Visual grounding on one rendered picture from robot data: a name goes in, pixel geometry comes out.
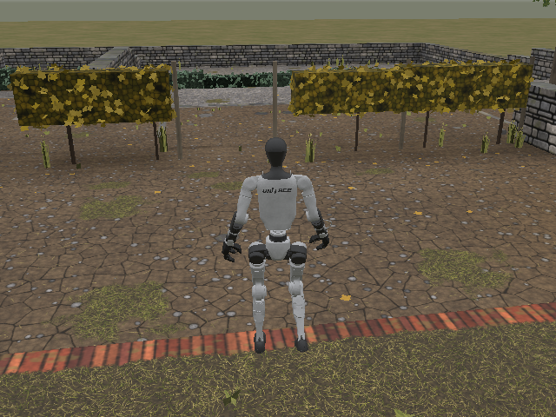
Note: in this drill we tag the right robot hand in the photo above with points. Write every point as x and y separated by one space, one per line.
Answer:
325 241

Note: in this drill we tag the left robot forearm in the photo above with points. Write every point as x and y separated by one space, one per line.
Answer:
233 231

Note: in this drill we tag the right robot upper arm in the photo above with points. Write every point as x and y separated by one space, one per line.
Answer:
304 183

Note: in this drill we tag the left robot upper arm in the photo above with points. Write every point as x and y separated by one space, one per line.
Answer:
244 200

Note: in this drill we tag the right robot forearm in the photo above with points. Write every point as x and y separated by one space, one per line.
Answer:
319 226

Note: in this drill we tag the robot right thigh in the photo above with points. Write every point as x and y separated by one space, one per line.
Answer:
297 259

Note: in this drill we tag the left robot hand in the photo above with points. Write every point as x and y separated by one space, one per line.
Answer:
226 249

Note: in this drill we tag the left robot shin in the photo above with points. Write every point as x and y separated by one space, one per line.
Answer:
258 314

